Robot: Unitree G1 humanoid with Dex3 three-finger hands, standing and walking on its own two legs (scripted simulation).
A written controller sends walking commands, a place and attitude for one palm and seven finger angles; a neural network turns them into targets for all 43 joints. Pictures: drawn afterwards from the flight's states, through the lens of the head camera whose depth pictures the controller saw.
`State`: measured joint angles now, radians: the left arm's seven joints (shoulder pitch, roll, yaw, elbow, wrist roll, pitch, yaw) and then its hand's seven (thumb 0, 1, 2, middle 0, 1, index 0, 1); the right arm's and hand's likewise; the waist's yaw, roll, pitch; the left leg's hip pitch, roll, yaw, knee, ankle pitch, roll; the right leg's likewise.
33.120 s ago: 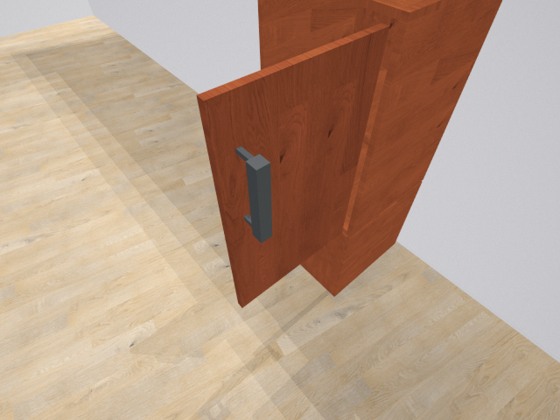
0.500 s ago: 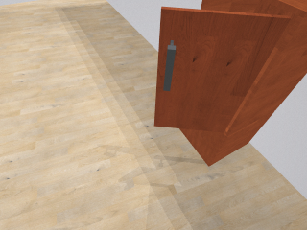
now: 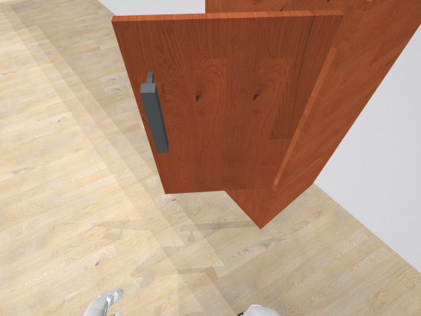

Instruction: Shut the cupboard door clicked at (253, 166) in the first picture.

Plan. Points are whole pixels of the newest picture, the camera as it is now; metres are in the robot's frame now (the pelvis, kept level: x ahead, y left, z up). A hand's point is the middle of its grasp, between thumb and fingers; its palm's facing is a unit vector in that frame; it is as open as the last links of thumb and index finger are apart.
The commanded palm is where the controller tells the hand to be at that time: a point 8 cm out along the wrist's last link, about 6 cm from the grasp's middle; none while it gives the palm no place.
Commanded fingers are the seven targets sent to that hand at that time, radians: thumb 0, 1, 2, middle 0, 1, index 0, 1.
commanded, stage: come to a stop and stand still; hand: left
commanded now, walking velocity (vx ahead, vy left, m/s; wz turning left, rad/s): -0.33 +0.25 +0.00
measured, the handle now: (157, 114) +0.49 +0.12 +0.08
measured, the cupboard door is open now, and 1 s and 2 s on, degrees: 55 55 55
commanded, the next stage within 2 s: look again from close up in 1.90 s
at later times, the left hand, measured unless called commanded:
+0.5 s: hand out of the picture +0.09 +0.20 -0.16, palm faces +0.06 -0.97 -0.24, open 7.4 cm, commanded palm none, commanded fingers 0.00 0.90 0.90 -0.20 -0.30 -0.20 -0.30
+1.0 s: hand out of the picture +0.07 +0.13 -0.15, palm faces -0.04 -0.96 -0.26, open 7.3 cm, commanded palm none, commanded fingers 0.00 0.90 0.90 -0.20 -0.30 -0.20 -0.30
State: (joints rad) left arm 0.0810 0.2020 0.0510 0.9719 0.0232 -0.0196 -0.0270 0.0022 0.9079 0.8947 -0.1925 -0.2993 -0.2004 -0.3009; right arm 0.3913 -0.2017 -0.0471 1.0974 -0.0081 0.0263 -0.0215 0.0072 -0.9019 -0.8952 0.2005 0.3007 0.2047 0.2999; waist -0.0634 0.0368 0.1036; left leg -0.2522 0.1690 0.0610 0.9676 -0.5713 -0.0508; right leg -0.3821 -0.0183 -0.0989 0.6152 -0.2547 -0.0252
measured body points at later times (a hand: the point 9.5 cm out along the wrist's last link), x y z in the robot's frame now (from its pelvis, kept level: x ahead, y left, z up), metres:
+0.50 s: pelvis +0.04 -0.01 +0.02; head +0.10 +0.02 +0.46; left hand +0.09 +0.25 -0.14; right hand +0.17 -0.24 -0.11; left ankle +0.07 +0.08 -0.72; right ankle -0.03 -0.16 -0.64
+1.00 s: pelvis +0.02 -0.06 +0.00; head +0.02 -0.09 +0.45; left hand +0.07 +0.18 -0.13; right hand -0.02 -0.29 -0.16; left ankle +0.07 +0.08 -0.72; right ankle -0.01 -0.19 -0.72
